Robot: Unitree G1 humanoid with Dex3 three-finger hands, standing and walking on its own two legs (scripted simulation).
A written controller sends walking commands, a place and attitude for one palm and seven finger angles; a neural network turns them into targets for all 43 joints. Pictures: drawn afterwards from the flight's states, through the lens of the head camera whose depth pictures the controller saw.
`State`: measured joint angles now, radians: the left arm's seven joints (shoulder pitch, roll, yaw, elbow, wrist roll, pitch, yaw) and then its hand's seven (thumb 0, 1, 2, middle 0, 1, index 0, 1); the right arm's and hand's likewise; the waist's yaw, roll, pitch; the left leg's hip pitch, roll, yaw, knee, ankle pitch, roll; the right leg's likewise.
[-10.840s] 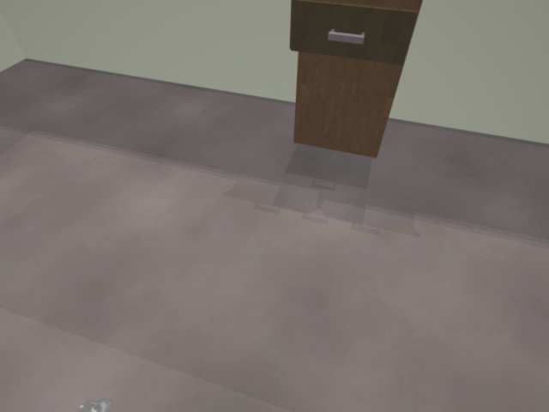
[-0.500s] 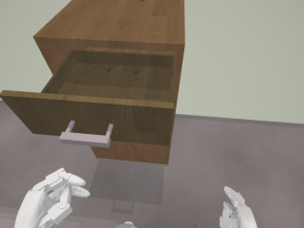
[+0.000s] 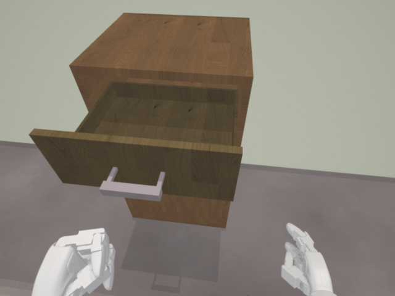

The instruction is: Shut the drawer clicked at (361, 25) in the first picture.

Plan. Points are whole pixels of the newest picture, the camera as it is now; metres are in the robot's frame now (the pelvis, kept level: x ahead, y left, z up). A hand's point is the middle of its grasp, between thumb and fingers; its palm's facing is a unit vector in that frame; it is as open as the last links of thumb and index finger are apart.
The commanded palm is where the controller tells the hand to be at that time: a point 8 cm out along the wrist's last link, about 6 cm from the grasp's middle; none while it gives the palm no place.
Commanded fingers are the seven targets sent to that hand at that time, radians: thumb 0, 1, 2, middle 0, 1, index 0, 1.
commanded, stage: raise the hand and make a fist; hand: left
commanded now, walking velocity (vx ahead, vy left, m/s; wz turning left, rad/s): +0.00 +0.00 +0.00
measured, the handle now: (134, 182) +0.35 +0.18 +0.04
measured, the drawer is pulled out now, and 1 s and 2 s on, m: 0.25 0.25 0.25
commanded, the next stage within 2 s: bring the fist close to the handle in 0.60 s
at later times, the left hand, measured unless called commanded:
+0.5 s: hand (103, 266) +0.14 +0.15 +0.13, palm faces -0.02 -1.00 -0.07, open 3.3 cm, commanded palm +0.09 +0.20 +0.14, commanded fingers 0.00 0.90 0.90 -1.40 -1.60 -1.40 -1.60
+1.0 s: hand (114, 264) +0.16 +0.14 +0.10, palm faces -0.01 -1.00 -0.07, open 3.3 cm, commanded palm +0.12 +0.20 +0.11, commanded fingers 0.00 0.90 0.90 -1.40 -1.60 -1.40 -1.60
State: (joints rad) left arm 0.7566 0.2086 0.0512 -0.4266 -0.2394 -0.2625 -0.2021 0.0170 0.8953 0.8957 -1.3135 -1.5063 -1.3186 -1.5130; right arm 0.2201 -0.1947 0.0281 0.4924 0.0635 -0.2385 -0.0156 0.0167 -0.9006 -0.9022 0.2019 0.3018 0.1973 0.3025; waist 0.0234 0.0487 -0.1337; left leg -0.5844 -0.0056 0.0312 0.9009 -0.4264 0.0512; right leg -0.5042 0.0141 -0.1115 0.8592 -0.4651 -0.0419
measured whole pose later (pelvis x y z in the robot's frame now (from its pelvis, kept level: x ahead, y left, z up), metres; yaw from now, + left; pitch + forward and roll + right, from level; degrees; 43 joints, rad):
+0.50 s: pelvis +0.00 +0.00 +0.01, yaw +0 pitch +4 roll -1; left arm 0.78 0.22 0.06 -0.53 -0.23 -0.16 -0.17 0.02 0.89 0.90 -1.40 -1.59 -1.40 -1.60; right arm 0.26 -0.22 0.03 0.51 0.07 -0.27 -0.02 0.02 -0.90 -0.90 0.20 0.30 0.20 0.30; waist 0.02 0.05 -0.12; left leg -0.49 -0.01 0.04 0.83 -0.40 0.05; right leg -0.42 0.02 -0.10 0.79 -0.44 -0.04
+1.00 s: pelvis +0.00 -0.02 +0.01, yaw +0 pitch +5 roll -1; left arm 0.69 0.21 0.10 -0.34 -0.26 -0.24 -0.23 0.02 0.89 0.90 -1.40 -1.59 -1.40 -1.60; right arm 0.24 -0.23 0.02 0.55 0.06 -0.29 -0.03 0.02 -0.90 -0.90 0.20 0.30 0.20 0.30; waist 0.02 0.05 -0.11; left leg -0.53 0.01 0.02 0.84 -0.40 0.02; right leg -0.45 0.03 -0.12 0.81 -0.45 -0.07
